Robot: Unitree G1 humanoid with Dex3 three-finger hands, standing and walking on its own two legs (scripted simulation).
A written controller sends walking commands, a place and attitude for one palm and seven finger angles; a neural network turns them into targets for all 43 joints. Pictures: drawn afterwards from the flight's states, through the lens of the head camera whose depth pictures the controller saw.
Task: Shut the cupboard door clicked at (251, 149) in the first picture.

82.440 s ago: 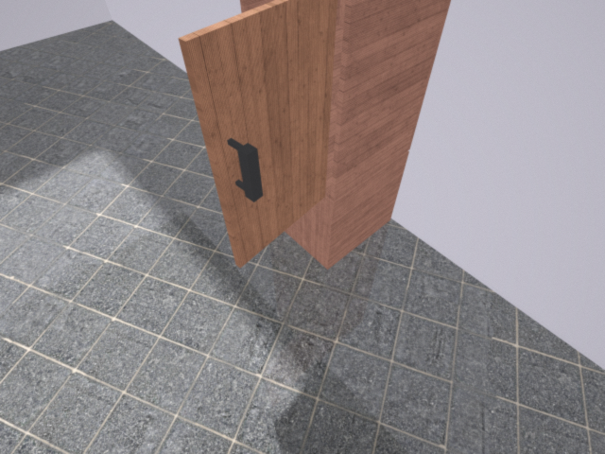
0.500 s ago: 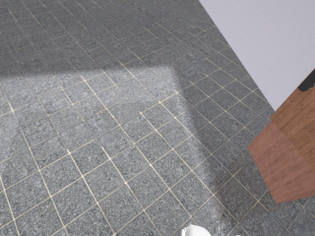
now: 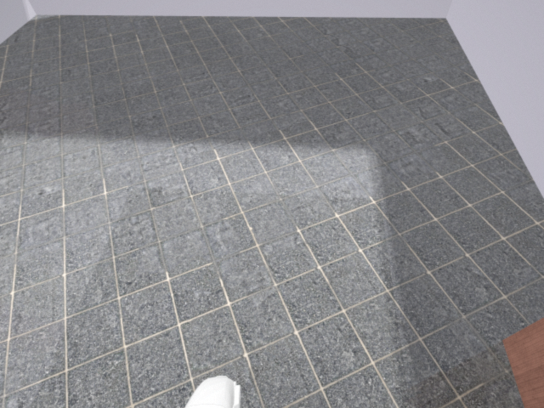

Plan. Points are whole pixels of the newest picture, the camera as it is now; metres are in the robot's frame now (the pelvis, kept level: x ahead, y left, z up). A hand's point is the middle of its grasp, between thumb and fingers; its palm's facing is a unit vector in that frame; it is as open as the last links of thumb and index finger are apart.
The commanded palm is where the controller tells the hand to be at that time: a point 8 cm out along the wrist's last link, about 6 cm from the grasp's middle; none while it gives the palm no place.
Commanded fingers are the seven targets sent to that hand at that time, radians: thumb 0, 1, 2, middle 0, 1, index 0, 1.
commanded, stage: walk to a spot facing it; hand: left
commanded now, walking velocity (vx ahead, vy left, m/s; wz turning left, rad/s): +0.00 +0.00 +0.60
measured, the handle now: out of the picture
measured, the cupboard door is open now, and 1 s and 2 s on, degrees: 9 9 9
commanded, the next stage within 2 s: turn to face it in 0.18 s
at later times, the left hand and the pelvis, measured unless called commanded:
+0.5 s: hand out of the picture +0.13 +0.27 -0.18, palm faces +0.23 -0.95 -0.22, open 7.3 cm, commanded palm none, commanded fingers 0.00 0.90 0.90 -0.20 -0.30 -0.20 -0.30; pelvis +0.11 +0.06 -0.01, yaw +9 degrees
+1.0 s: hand (169, 357) +0.23 +0.20 -0.17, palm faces -0.09 -0.97 -0.24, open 7.3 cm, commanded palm none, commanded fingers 0.00 0.90 0.90 -0.20 -0.30 -0.20 -0.30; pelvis +0.15 +0.02 -0.01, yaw -8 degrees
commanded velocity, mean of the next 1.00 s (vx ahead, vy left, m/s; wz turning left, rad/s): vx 0.00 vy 0.00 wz -0.30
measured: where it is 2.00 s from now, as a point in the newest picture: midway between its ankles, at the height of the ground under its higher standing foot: outside the picture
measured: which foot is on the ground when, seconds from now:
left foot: up 0.00-0.22, down 0.24-0.80, up 0.82-1.00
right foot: down 0.00-0.24, up 0.26-0.76, down 0.78-1.00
